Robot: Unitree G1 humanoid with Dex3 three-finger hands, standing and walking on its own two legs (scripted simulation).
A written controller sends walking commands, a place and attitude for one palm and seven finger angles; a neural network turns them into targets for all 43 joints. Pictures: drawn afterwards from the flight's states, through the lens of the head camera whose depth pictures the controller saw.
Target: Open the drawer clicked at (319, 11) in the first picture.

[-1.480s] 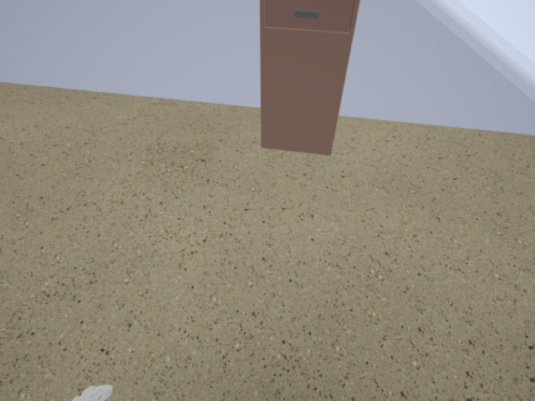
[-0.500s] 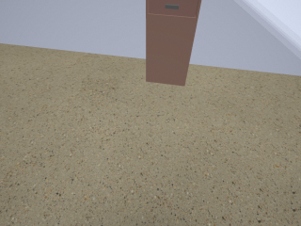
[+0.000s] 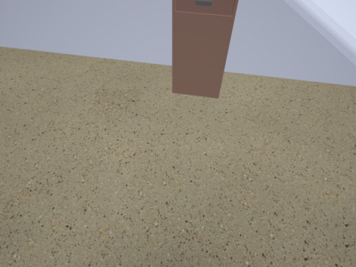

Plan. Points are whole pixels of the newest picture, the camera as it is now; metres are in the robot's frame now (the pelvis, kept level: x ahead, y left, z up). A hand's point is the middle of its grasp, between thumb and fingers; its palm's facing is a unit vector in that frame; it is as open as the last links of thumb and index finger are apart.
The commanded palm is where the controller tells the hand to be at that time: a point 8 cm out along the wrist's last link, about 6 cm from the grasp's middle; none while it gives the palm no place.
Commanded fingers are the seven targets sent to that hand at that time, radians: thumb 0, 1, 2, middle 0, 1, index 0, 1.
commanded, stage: walk to a spot facing it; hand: left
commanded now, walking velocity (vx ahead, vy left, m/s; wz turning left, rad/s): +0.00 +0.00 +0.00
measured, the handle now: (204, 1) +1.63 -0.08 +0.01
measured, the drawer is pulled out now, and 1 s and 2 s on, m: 0.00 0.00 0.00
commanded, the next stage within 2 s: turn to face it in 1.90 s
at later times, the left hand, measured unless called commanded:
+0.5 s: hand out of the picture +0.05 +0.16 -0.19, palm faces -0.01 -0.98 -0.20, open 7.4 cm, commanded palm none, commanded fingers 0.00 0.90 0.90 -0.20 -0.30 -0.20 -0.30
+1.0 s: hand (121, 189) +0.38 +0.21 -0.18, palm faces -0.19 -0.96 -0.18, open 7.4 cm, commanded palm none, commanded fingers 0.00 0.90 0.90 -0.20 -0.30 -0.20 -0.30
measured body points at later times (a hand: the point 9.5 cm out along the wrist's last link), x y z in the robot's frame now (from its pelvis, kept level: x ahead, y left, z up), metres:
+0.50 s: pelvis +0.09 -0.02 -0.02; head +0.10 -0.03 +0.43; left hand +0.05 +0.21 -0.17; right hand +0.06 -0.26 -0.18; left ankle +0.02 +0.10 -0.69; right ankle +0.00 -0.12 -0.75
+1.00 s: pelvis +0.29 +0.03 -0.01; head +0.30 +0.06 +0.44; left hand +0.39 +0.26 -0.17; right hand +0.27 -0.21 -0.14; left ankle +0.32 +0.08 -0.75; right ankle +0.26 -0.11 -0.64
